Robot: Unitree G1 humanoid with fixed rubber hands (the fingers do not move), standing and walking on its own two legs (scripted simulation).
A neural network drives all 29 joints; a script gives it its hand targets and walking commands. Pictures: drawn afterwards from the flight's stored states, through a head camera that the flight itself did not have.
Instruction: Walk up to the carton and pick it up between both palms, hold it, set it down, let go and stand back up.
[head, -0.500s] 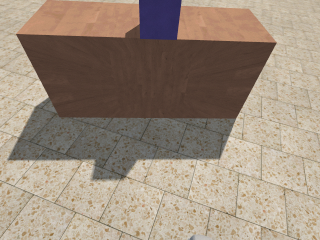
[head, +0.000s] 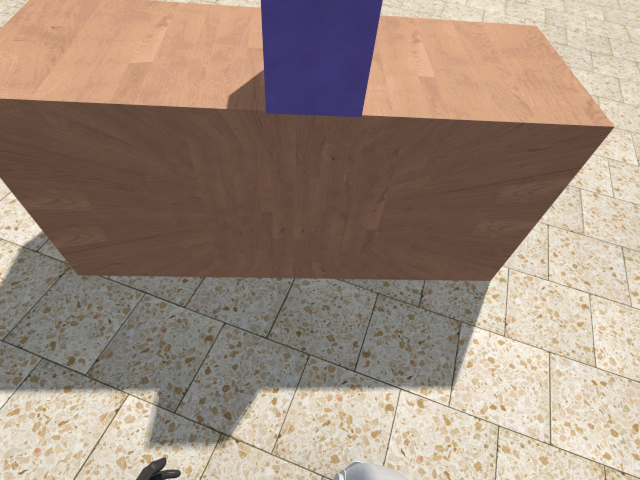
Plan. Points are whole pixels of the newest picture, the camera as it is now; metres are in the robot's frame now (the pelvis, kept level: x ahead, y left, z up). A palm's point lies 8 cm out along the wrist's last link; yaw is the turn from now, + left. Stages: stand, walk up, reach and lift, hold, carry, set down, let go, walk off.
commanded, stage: walk up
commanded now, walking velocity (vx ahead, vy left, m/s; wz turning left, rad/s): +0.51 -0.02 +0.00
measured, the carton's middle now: (316, 35) +0.91 +0.03 +0.08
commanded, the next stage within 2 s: none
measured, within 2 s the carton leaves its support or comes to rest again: neither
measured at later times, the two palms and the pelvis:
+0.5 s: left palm (147, 422) +0.20 +0.23 -0.12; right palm (427, 294) +0.42 -0.19 -0.13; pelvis +0.31 +0.02 +0.01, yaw +0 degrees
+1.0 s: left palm (236, 256) +0.46 +0.15 -0.09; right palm (490, 296) +0.43 -0.31 -0.13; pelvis +0.44 -0.08 +0.03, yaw -1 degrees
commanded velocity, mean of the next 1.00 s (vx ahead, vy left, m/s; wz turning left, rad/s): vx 0.28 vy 0.00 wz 0.00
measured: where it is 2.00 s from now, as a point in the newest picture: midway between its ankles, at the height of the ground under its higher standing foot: (291, 474)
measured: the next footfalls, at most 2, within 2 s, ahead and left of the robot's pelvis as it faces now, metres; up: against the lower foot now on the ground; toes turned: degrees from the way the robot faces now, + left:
left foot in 0.42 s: +0.45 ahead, +0.11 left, +0.00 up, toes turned +10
right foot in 0.90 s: +0.52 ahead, -0.16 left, +0.00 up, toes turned -6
